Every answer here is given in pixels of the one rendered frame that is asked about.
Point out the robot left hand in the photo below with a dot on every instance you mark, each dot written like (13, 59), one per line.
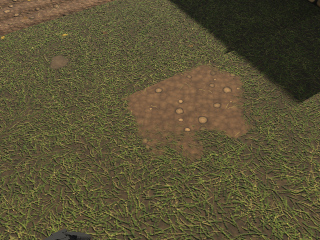
(68, 235)

